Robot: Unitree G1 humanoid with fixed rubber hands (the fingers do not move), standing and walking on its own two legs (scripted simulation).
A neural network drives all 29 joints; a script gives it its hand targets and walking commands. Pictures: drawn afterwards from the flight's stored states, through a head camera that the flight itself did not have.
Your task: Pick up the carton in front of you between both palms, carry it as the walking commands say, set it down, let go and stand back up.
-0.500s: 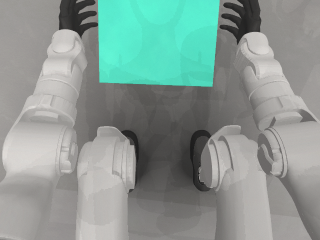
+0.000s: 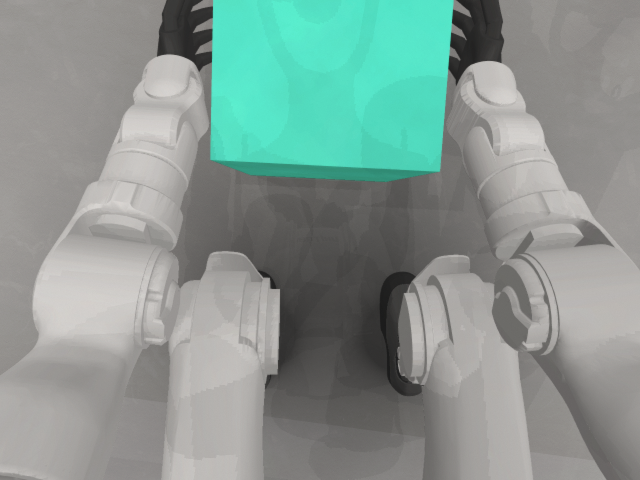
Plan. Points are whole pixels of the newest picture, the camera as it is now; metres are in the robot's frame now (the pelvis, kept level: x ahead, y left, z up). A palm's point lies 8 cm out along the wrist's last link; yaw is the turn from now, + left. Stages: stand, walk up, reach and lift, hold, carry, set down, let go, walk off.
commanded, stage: reach and lift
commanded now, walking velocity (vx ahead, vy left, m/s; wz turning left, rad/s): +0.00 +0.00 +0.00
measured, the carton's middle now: (325, 90) +0.51 +0.02 -0.22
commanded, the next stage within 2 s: none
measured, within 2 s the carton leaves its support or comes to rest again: neither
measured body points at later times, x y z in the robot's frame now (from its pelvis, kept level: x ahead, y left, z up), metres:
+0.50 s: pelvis +0.00 +0.00 +0.11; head +0.24 +0.02 +0.49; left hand +0.49 +0.18 +0.04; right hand +0.50 -0.12 +0.05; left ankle +0.11 +0.13 -0.33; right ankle +0.12 -0.13 -0.33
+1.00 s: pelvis +0.05 +0.00 +0.25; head +0.21 +0.02 +0.67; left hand +0.45 +0.17 +0.19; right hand +0.47 -0.13 +0.20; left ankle +0.11 +0.13 -0.33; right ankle +0.12 -0.13 -0.33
